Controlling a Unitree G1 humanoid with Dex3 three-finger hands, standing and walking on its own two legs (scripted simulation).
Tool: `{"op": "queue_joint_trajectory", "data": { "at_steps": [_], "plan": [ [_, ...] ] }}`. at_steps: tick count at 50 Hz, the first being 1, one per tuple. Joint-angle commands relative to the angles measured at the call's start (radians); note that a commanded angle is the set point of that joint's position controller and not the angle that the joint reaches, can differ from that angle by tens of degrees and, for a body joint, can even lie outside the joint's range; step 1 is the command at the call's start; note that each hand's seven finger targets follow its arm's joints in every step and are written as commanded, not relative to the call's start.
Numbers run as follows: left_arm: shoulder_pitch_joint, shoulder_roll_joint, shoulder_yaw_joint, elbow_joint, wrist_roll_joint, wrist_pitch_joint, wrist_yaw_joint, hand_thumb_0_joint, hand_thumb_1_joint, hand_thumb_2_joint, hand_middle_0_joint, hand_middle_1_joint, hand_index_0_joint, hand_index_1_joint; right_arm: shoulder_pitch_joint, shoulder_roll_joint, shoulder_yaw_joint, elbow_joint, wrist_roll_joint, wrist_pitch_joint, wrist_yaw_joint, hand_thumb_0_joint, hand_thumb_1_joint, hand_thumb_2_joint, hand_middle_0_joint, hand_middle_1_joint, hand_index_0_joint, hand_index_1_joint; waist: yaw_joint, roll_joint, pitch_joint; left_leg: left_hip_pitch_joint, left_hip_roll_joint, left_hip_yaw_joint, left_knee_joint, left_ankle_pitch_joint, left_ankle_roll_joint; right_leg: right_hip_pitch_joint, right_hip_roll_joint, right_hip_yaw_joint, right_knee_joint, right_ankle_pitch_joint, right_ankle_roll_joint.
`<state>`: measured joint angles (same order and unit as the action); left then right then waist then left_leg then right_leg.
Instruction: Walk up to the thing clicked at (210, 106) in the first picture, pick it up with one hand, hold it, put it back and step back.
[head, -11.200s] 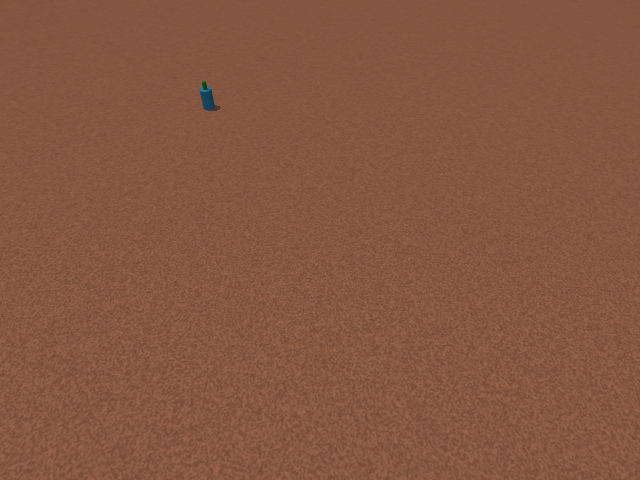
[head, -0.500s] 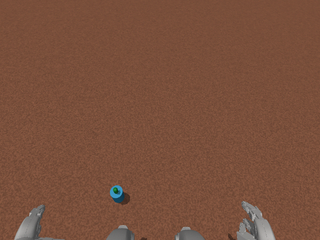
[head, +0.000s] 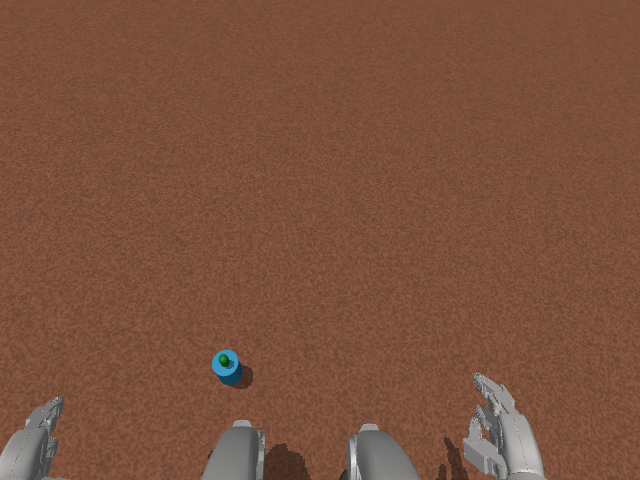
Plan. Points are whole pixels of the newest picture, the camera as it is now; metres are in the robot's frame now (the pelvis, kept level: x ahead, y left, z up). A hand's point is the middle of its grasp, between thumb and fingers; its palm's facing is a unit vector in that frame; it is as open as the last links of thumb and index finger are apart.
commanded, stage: go down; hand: left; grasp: from the side
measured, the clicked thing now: (226, 365) +0.38 +0.19 -0.59
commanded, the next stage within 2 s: approach in 1.88 s
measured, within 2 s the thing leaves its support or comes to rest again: neither
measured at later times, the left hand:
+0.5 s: hand (92, 397) +0.25 +0.33 -0.19, palm faces +0.10 -0.97 -0.22, open 17.2 cm
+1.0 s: hand (94, 370) +0.29 +0.36 -0.25, palm faces +0.10 -0.98 -0.15, open 17.2 cm
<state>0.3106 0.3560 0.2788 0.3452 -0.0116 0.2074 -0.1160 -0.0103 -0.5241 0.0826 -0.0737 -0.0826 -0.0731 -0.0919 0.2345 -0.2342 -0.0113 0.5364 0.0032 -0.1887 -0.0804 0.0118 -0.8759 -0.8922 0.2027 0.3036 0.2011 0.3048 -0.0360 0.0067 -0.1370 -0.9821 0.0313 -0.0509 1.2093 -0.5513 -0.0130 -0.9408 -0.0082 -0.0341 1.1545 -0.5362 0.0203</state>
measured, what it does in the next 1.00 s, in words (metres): lowers itself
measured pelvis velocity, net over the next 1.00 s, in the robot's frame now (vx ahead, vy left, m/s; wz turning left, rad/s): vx -0.07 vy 0.00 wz -0.07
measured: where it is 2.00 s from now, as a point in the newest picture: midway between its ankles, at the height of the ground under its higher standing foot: outside the picture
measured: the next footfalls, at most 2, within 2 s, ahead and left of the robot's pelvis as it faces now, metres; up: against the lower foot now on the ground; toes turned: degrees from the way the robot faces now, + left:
none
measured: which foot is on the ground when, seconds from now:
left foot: down 0.00-1.00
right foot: down 0.00-1.00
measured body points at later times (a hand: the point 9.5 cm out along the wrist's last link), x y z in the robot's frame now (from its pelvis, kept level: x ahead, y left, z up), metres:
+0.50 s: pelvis -0.05 +0.00 -0.13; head +0.12 +0.03 +0.29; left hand +0.24 +0.38 -0.18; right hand +0.14 -0.27 -0.22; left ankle +0.01 +0.12 -0.64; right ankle +0.01 -0.14 -0.64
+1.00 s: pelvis -0.07 +0.00 -0.23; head +0.12 +0.04 +0.18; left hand +0.28 +0.41 -0.24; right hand +0.08 -0.28 -0.33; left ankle +0.01 +0.12 -0.64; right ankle +0.01 -0.14 -0.64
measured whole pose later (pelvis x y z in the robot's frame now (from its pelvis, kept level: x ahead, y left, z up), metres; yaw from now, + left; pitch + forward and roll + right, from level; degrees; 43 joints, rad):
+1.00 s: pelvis -0.07 +0.00 -0.23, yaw -4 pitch +33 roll -5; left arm -0.40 0.72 0.71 0.95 -0.17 -0.39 -0.62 -0.02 -0.47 0.08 -0.04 -0.07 -0.05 -0.07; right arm 0.12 -0.34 0.06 0.66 -0.02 -0.20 -0.04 0.01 -0.89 -0.90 0.20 0.30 0.20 0.30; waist -0.06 -0.02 -0.16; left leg -1.94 0.02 -0.11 2.04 -0.68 -0.03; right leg -1.89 0.01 -0.05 1.98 -0.66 0.02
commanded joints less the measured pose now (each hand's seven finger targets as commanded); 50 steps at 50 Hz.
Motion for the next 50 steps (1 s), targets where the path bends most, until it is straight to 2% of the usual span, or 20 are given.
{"op": "queue_joint_trajectory", "data": {
  "at_steps": [1, 2, 6, 8, 12, 17, 21, 23, 24, 25, 28, 30, 31, 33, 37, 38, 41, 44, 48, 50],
  "plan": [
    [0.076, 0.210, 0.122, -0.131, -0.015, -0.076, -0.021, 0.000, -0.502, 0.072, -0.067, -0.073, -0.062, -0.077, -0.001, -0.154, -0.071, -0.134, -0.001, -0.055, -0.005, 0.000, -0.921, -0.904, 0.200, 0.300, 0.199, 0.300, 0.016, 0.081, -0.264, 0.164, -0.017, 0.014, -0.123, 0.362, 0.020, 0.119, 0.015, -0.012, -0.088, 0.298, -0.038],
    [0.120, 0.204, 0.132, -0.093, -0.020, -0.080, -0.027, 0.000, -0.500, 0.070, -0.065, -0.064, -0.059, -0.069, 0.001, -0.153, -0.068, -0.131, -0.001, -0.055, -0.002, 0.000, -0.929, -0.907, 0.199, 0.300, 0.199, 0.300, 0.022, 0.073, -0.261, 0.151, -0.016, 0.015, -0.119, 0.352, 0.021, 0.107, 0.015, -0.013, -0.077, 0.287, -0.038],
    [-0.028, 0.243, 0.151, -0.080, -0.034, -0.144, -0.054, 0.000, -0.475, 0.077, -0.061, -0.069, -0.059, -0.071, -0.018, -0.165, -0.072, -0.127, 0.000, -0.066, 0.003, 0.000, -0.943, -0.910, 0.199, 0.300, 0.199, 0.300, -0.005, 0.076, -0.219, 0.047, -0.017, 0.016, -0.072, 0.193, 0.029, -0.009, 0.012, -0.002, -0.043, 0.161, -0.037],
    [-0.178, 0.264, 0.158, -0.061, -0.045, -0.209, -0.074, 0.000, -0.486, 0.082, -0.058, -0.077, -0.059, -0.076, -0.026, -0.171, -0.071, -0.112, 0.000, -0.076, 0.004, 0.000, -0.949, -0.912, 0.199, 0.300, 0.199, 0.300, -0.026, 0.058, -0.184, -0.034, -0.016, 0.013, -0.027, 0.104, 0.033, -0.099, 0.010, 0.002, -0.001, 0.086, -0.035],
    [-0.323, 0.337, 0.216, 0.042, -0.083, -0.365, -0.143, 0.000, -0.576, 0.080, -0.061, -0.105, -0.066, -0.100, -0.036, -0.194, -0.071, -0.089, -0.003, -0.101, 0.003, 0.000, -0.935, -0.907, 0.199, 0.300, 0.199, 0.300, -0.027, 0.057, -0.267, -0.135, -0.016, -0.001, 0.079, 0.029, 0.035, -0.209, 0.003, 0.023, 0.110, 0.016, -0.034],
    [-0.371, 0.417, 0.274, 0.136, -0.102, -0.482, -0.238, 0.000, -0.524, 0.105, -0.051, -0.119, -0.053, -0.115, -0.030, -0.232, -0.071, -0.051, -0.008, -0.092, 0.003, 0.000, -0.888, -0.897, 0.200, 0.300, 0.200, 0.300, 0.023, 0.148, -0.421, -0.146, -0.013, -0.029, 0.156, 0.068, 0.016, -0.335, 0.004, 0.019, 0.253, 0.034, -0.046],
    [-0.379, 0.450, 0.345, 0.273, -0.128, -0.511, -0.277, 0.000, -0.500, 0.112, -0.051, -0.105, -0.047, -0.105, -0.041, -0.247, -0.053, -0.043, -0.005, -0.073, 0.016, 0.000, -0.881, -0.896, 0.200, 0.300, 0.199, 0.300, 0.064, 0.148, -0.477, -0.209, -0.013, -0.040, 0.208, 0.090, 0.015, -0.402, 0.013, -0.007, 0.337, 0.054, -0.052],
    [-0.377, 0.481, 0.380, 0.291, -0.136, -0.525, -0.295, 0.000, -0.528, 0.103, -0.051, -0.098, -0.045, -0.100, -0.039, -0.256, -0.056, -0.030, -0.004, -0.062, 0.020, 0.000, -0.875, -0.895, 0.200, 0.300, 0.199, 0.300, 0.082, 0.145, -0.539, -0.203, -0.017, -0.039, 0.245, 0.157, 0.017, -0.410, 0.015, -0.014, 0.371, 0.093, -0.058],
    [-0.395, 0.479, 0.370, 0.288, -0.141, -0.531, -0.308, 0.000, -0.511, 0.113, -0.046, -0.095, -0.040, -0.098, -0.047, -0.260, -0.055, -0.029, -0.006, -0.057, 0.022, 0.000, -0.875, -0.895, 0.200, 0.300, 0.199, 0.300, 0.079, 0.146, -0.538, -0.215, -0.016, -0.037, 0.258, 0.145, 0.019, -0.431, 0.017, -0.016, 0.382, 0.080, -0.058],
    [-0.457, 0.522, 0.388, 0.240, -0.147, -0.543, -0.320, 0.000, -0.483, 0.113, -0.046, -0.093, -0.039, -0.095, -0.037, -0.258, -0.054, -0.022, -0.006, -0.055, 0.020, 0.000, -0.882, -0.897, 0.200, 0.300, 0.199, 0.300, 0.069, 0.141, -0.578, -0.221, -0.019, -0.026, 0.292, 0.180, 0.023, -0.416, 0.016, -0.010, 0.384, 0.107, -0.057],
    [-0.520, 0.568, 0.433, 0.251, -0.166, -0.574, -0.352, 0.000, -0.465, 0.121, -0.040, -0.089, -0.032, -0.092, -0.040, -0.263, -0.049, 0.003, -0.010, -0.053, 0.022, 0.000, -0.885, -0.898, 0.200, 0.300, 0.199, 0.300, 0.056, 0.114, -0.601, -0.269, -0.020, -0.010, 0.373, 0.259, 0.033, -0.428, 0.020, -0.004, 0.422, 0.167, -0.055],
    [-0.612, 0.560, 0.425, 0.274, -0.176, -0.598, -0.370, 0.000, -0.459, 0.117, -0.040, -0.092, -0.035, -0.092, -0.039, -0.258, -0.046, 0.018, -0.013, -0.052, 0.019, 0.000, -0.895, -0.900, 0.200, 0.300, 0.199, 0.300, 0.022, 0.082, -0.573, -0.362, -0.022, 0.000, 0.419, 0.204, 0.043, -0.443, 0.021, 0.008, 0.433, 0.141, -0.048],
    [-0.629, 0.573, 0.444, 0.308, -0.180, -0.608, -0.378, 0.000, -0.456, 0.117, -0.038, -0.090, -0.033, -0.089, -0.039, -0.260, -0.045, 0.027, -0.013, -0.053, 0.021, 0.000, -0.891, -0.900, 0.200, 0.300, 0.199, 0.300, 0.016, 0.064, -0.548, -0.395, -0.020, -0.002, 0.436, 0.184, 0.046, -0.461, 0.021, 0.006, 0.444, 0.127, -0.047],
    [-0.705, 0.595, 0.442, 0.337, -0.181, -0.630, -0.400, 0.000, -0.463, 0.113, -0.039, -0.089, -0.033, -0.090, -0.043, -0.264, -0.042, 0.032, -0.014, -0.053, 0.019, 0.000, -0.893, -0.900, 0.200, 0.300, 0.200, 0.300, 0.006, 0.069, -0.528, -0.432, -0.016, -0.005, 0.445, 0.084, 0.045, -0.512, 0.022, 0.009, 0.453, 0.040, -0.049],
    [-0.768, 0.616, 0.425, 0.411, -0.177, -0.649, -0.449, 0.000, -0.466, 0.096, -0.042, -0.093, -0.041, -0.088, -0.047, -0.277, -0.035, 0.034, -0.019, -0.052, 0.020, 0.000, -0.886, -0.897, 0.200, 0.300, 0.200, 0.300, 0.002, 0.100, -0.508, -0.490, -0.012, -0.012, 0.451, -0.070, 0.038, -0.593, 0.023, 0.006, 0.479, -0.080, -0.051],
    [-0.784, 0.658, 0.448, 0.411, -0.178, -0.653, -0.458, 0.000, -0.466, 0.085, -0.041, -0.081, -0.039, -0.077, -0.047, -0.280, -0.029, 0.037, -0.020, -0.051, 0.020, 0.000, -0.885, -0.898, 0.200, 0.300, 0.200, 0.300, 0.015, 0.124, -0.514, -0.501, -0.011, -0.012, 0.459, -0.090, 0.037, -0.603, 0.023, 0.004, 0.493, -0.097, -0.052],
    [-0.809, 0.702, 0.473, 0.415, -0.184, -0.659, -0.479, 0.000, -0.483, 0.069, -0.043, -0.079, -0.046, -0.072, -0.041, -0.297, -0.021, 0.039, -0.019, -0.046, 0.023, 0.000, -0.889, -0.898, 0.200, 0.300, 0.200, 0.300, 0.028, 0.168, -0.548, -0.484, -0.004, -0.028, 0.459, -0.109, 0.032, -0.643, 0.027, -0.022, 0.547, -0.098, -0.053],
    [-0.819, 0.772, 0.529, 0.404, -0.194, -0.664, -0.486, 0.000, -0.500, 0.065, -0.044, -0.068, -0.041, -0.065, -0.031, -0.308, -0.010, 0.046, -0.018, -0.042, 0.023, 0.000, -0.900, -0.901, 0.200, 0.300, 0.200, 0.300, 0.049, 0.178, -0.606, -0.481, -0.008, -0.024, 0.491, -0.038, 0.028, -0.638, 0.028, -0.034, 0.592, -0.046, -0.058],
    [-0.814, 0.739, 0.527, 0.454, -0.203, -0.657, -0.506, 0.000, -0.497, 0.065, -0.046, -0.060, -0.040, -0.060, -0.036, -0.311, -0.003, 0.059, -0.020, -0.037, 0.024, 0.000, -0.906, -0.904, 0.200, 0.300, 0.200, 0.300, 0.034, 0.192, -0.572, -0.502, -0.006, -0.032, 0.532, 0.015, 0.025, -0.697, 0.026, -0.044, 0.645, -0.005, -0.062],
    [-0.826, 0.764, 0.538, 0.453, -0.207, -0.658, -0.519, 0.000, -0.503, 0.065, -0.044, -0.056, -0.037, -0.057, -0.038, -0.314, 0.000, 0.063, -0.019, -0.034, 0.026, 0.000, -0.903, -0.904, 0.199, 0.300, 0.199, 0.300, 0.036, 0.188, -0.566, -0.531, -0.010, -0.024, 0.555, 0.037, 0.028, -0.703, 0.026, -0.044, 0.659, 0.008, -0.064]
  ]
}}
